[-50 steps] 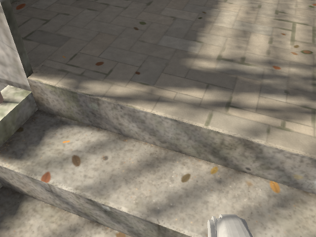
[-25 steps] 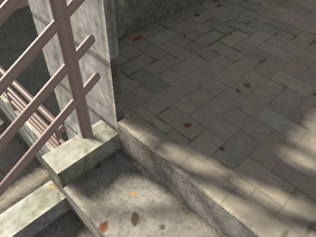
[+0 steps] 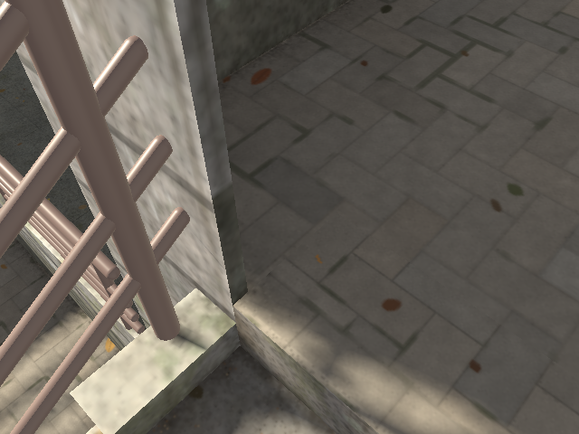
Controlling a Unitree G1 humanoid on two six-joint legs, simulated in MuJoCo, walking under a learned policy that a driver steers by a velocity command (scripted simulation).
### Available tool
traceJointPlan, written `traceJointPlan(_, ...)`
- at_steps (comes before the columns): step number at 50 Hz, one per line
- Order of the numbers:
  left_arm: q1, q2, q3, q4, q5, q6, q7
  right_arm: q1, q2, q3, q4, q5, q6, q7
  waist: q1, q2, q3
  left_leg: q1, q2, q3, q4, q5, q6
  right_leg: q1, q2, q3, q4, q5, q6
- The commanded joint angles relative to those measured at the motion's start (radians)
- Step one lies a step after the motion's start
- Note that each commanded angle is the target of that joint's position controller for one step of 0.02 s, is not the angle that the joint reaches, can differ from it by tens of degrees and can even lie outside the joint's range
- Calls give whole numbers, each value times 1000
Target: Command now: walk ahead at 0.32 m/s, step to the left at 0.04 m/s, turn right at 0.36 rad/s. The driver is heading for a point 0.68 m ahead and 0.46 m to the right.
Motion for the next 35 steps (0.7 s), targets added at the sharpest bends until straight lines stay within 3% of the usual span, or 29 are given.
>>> traceJointPlan(1,-85,-145,-117,-241,39,22,-79,125,60,48,116,-84,4,55,90,-57,3,201,341,-284,-187,382,172,-480,-40,264,-20,-34,-219)
traceJointPlan(2,22,-111,-101,-237,43,33,-112,-144,-22,28,-2,-81,4,76,188,-59,25,-5,261,-80,-309,170,172,-266,-43,185,-259,28,-214)
traceJointPlan(3,-55,-73,-61,-219,30,47,-39,-178,-104,13,-103,17,-14,-1,177,66,9,-119,245,-6,-424,349,139,-11,46,2,-385,24,-48)
traceJointPlan(4,-47,2,-44,-237,26,77,-13,-255,-90,45,-131,25,-17,-32,202,61,35,-308,178,127,-465,405,144,222,25,-28,-549,113,2)
traceJointPlan(5,22,-3,-52,-207,5,96,2,-300,-112,55,-149,57,-31,-54,240,57,-8,-369,121,216,-466,787,155,495,66,-78,-761,206,13)
traceJointPlan(6,-102,4,-76,-334,-9,77,-112,-294,-334,-30,-225,37,-78,2,269,105,-130,-204,157,10,-253,1556,174,463,90,-145,-906,60,62)
traceJointPlan(7,17,-25,-95,-264,-22,102,-149,-359,-490,-79,-260,17,-94,12,247,172,-124,95,296,-12,-185,1814,240,330,89,-75,-1138,104,87)
traceJointPlan(8,173,-11,-103,-199,-18,141,-136,-347,-414,-81,-268,-22,-84,30,220,199,-193,307,356,-22,-68,1845,262,325,108,-63,-1368,242,63)
traceJointPlan(9,233,-22,-54,-142,24,101,-36,-46,-240,-26,-216,110,-31,-20,152,117,-434,338,195,72,234,1503,193,688,205,24,-1467,-8,24)
traceJointPlan(10,224,108,-12,-137,47,98,-2,28,-144,-4,-217,33,-5,-31,73,17,-308,-18,21,-54,554,241,96,829,81,461,-1704,445,11)
traceJointPlan(11,112,261,38,-167,46,131,60,201,-65,7,-249,-4,24,15,-18,-209,-417,-270,-112,-321,1105,-21,-20,882,-208,1137,-1996,618,-122)
traceJointPlan(12,177,244,-15,-282,96,78,-58,-121,-133,-58,-373,59,36,46,170,-437,-126,-565,-272,-706,1238,-42,-14,652,-234,1076,-1979,596,-192)
traceJointPlan(13,148,171,8,-201,66,60,-115,-216,-171,-73,-419,78,23,19,128,-239,-137,-633,-300,-675,1260,-70,-2,693,-179,797,-1868,674,-190)
traceJointPlan(14,83,139,-2,-169,13,39,-140,-176,-126,-45,-445,50,16,-2,24,-120,-138,-639,-260,-595,1320,-81,4,623,-145,736,-1796,625,-237)
traceJointPlan(15,16,67,-22,-116,-27,8,-129,-171,-60,-9,-459,0,-8,-27,-79,-29,-122,-613,-179,-467,1258,-109,18,531,-90,623,-1803,625,-228)
traceJointPlan(16,-96,11,-31,-127,-31,-8,-119,-165,-49,2,-444,-21,-15,-53,-115,22,-96,-580,-138,-404,1197,-163,-5,429,-40,549,-1860,464,-185)
traceJointPlan(17,-141,9,-34,-141,-15,-13,-111,-169,-58,9,-449,-37,-1,-66,-115,86,-137,-556,-105,-376,1105,-118,-46,442,-23,534,-1900,285,-135)
traceJointPlan(19,-83,10,-36,-164,8,-6,-84,-208,-49,14,-464,-14,36,-57,-66,15,-166,-499,-80,-358,994,8,-121,422,-13,527,-1946,189,-84)
traceJointPlan(20,-84,72,-25,-185,-7,-5,-77,-217,-38,17,-491,-11,41,-36,-86,-53,-157,-462,-99,-278,1024,-70,-144,400,-20,526,-1989,194,-86)
traceJointPlan(21,32,119,-2,-143,21,-4,-71,-175,-42,21,-465,-26,61,-5,-53,-66,-150,-558,-84,-291,985,-161,-171,459,-64,624,-2040,-112,-90)
traceJointPlan(23,126,146,6,-152,16,-21,-66,-197,-58,16,-448,-19,48,-2,7,-130,-85,-616,-74,-277,988,-118,-182,531,-89,684,-2064,-207,-101)
traceJointPlan(24,100,148,-4,-178,19,-35,-73,-250,-48,28,-455,-25,44,-6,26,-128,-69,-608,-71,-238,986,-106,-179,519,-80,648,-2061,-97,-110)
traceJointPlan(25,110,133,-8,-183,21,-49,-71,-272,-49,17,-459,-5,37,-15,21,-138,-69,-581,-59,-258,1042,-49,-161,526,-63,645,-2045,-50,-79)
traceJointPlan(27,96,131,-14,-227,-14,-75,-56,-300,-87,10,-470,8,23,-31,28,-174,-71,-517,-58,-248,1106,-38,-140,511,-38,595,-2022,53,-79)
traceJointPlan(29,79,144,-11,-268,-14,-78,-49,-334,-90,14,-510,18,9,-39,31,-153,-57,-544,-44,-261,962,-47,-152,609,-53,637,-2003,103,-100)
traceJointPlan(31,73,143,-16,-272,-21,-86,-57,-388,-25,30,-558,19,2,-51,20,-118,-95,-440,-46,-216,673,-83,-170,702,-58,632,-1927,566,-97)
traceJointPlan(33,50,168,5,-287,-23,-88,-63,-340,-25,23,-552,6,10,-42,1,-158,-76,-306,-50,-216,517,-104,-164,706,-50,653,-1901,738,-97)
traceJointPlan(34,15,201,26,-305,-10,-81,-75,-231,-57,5,-527,20,16,-20,-34,-168,-121,-170,-60,-202,447,-39,-183,673,-40,630,-1924,785,-92)
traceJointPlan(35,-8,203,34,-302,-24,-70,-84,-199,-60,-5,-520,15,19,-1,-50,-144,-97,-122,-47,-225,311,-59,-176,687,-71,699,-1917,745,-89)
